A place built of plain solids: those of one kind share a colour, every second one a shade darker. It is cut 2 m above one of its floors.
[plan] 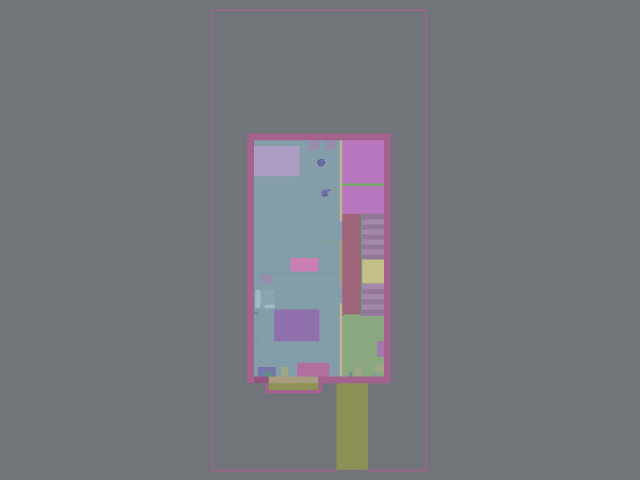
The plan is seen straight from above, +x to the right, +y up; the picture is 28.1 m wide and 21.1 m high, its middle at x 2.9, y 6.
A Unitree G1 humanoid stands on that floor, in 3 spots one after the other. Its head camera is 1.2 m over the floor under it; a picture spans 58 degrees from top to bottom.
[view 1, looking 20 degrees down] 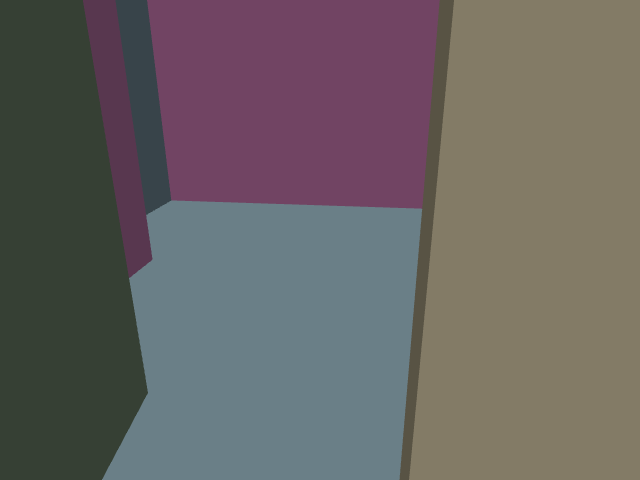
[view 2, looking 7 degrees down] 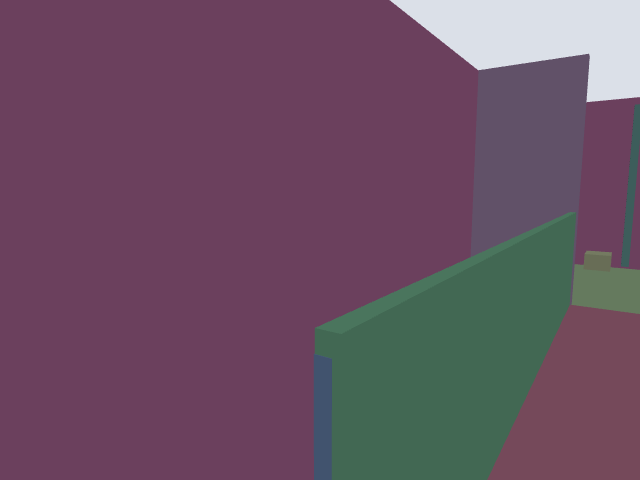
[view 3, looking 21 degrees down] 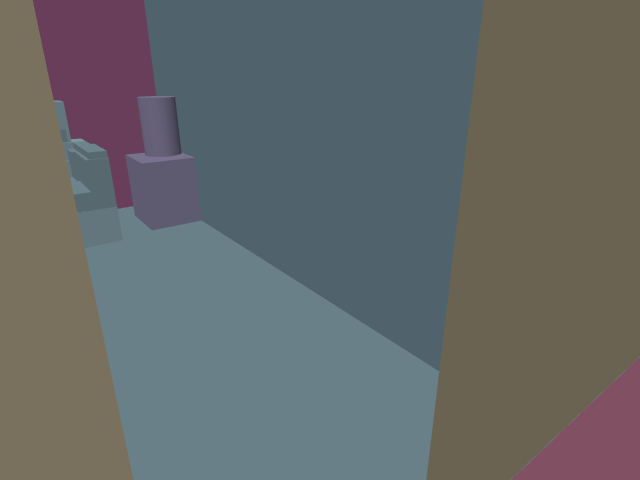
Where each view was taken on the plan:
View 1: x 4.32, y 6.76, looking -173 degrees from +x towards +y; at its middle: upper_floor_rooms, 3.51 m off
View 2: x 4.32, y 7.77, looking -55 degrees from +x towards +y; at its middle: wall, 2.46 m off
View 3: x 4.32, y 3.16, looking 143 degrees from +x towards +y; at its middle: bedrooms_wall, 2.38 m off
